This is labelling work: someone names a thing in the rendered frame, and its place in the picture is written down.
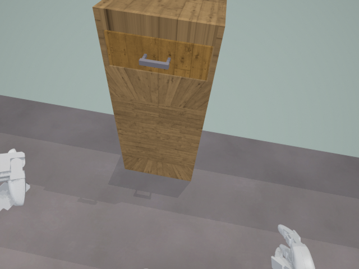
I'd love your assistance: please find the handle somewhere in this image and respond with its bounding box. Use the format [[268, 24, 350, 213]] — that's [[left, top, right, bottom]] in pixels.
[[139, 54, 171, 69]]

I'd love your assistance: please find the robot right hand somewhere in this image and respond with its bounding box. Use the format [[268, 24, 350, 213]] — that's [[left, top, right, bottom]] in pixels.
[[271, 224, 315, 269]]

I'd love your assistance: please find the robot left hand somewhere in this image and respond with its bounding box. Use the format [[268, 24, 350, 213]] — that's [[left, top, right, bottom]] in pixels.
[[0, 149, 30, 211]]

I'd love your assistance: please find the drawer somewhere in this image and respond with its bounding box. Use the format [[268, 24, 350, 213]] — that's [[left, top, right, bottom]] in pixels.
[[104, 30, 213, 80]]

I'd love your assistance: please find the cabinet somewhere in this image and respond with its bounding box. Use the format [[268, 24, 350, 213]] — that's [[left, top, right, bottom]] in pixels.
[[93, 0, 227, 181]]

